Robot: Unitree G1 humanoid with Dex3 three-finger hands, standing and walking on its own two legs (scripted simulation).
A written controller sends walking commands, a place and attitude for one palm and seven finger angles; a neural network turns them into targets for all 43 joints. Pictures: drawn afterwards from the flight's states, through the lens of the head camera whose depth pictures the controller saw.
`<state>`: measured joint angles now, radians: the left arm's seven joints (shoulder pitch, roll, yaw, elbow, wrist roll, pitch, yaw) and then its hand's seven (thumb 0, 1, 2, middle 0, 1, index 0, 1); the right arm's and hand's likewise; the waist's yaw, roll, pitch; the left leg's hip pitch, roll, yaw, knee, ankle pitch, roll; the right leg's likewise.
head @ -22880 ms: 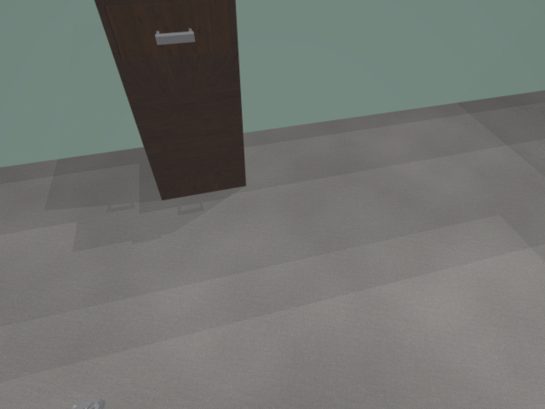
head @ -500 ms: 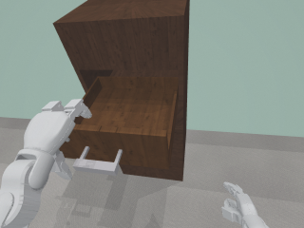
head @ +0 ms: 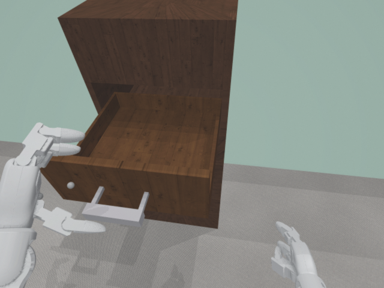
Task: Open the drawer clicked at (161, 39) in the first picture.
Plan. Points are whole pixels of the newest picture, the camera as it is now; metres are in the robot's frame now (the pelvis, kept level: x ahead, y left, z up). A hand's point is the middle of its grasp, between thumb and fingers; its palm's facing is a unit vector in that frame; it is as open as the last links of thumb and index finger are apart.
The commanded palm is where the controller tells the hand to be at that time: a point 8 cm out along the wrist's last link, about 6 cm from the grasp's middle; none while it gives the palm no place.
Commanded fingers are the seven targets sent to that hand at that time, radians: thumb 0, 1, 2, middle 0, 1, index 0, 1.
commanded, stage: draw the hand back to the body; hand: left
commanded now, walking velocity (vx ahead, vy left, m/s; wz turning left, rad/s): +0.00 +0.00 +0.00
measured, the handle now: (118, 204) +0.26 +0.21 +0.03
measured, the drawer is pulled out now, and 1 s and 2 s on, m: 0.30 0.30 0.30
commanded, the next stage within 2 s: step back with the hand held close in 0.84 s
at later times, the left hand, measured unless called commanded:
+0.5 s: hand (54, 179) +0.20 +0.23 +0.21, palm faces +0.42 -0.82 -0.40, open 9.9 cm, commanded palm +0.15 +0.28 +0.22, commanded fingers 0.00 0.69 0.81 -0.22 -0.44 -0.22 -0.44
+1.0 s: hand (47, 187) +0.19 +0.23 +0.21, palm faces +0.46 -0.80 -0.39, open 7.5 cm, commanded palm +0.13 +0.27 +0.22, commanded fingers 0.00 0.90 0.90 -0.20 -0.30 -0.20 -0.30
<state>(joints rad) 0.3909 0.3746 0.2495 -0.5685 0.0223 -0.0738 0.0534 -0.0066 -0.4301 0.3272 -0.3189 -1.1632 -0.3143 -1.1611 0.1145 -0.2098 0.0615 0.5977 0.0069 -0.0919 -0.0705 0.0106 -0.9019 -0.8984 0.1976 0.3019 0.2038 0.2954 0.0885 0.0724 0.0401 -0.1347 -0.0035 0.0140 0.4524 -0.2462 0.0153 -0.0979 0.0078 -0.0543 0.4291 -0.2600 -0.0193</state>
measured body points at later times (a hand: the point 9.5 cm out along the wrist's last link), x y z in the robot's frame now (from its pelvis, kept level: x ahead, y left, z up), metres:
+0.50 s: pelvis +0.01 +0.00 +0.00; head +0.00 -0.02 +0.45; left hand +0.17 +0.28 +0.23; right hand +0.21 -0.22 -0.08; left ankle +0.00 +0.11 -0.74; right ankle -0.01 -0.10 -0.74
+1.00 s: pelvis +0.00 -0.01 +0.00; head -0.02 -0.03 +0.45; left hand +0.16 +0.27 +0.23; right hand +0.20 -0.22 -0.08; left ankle +0.00 +0.11 -0.74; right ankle -0.01 -0.10 -0.74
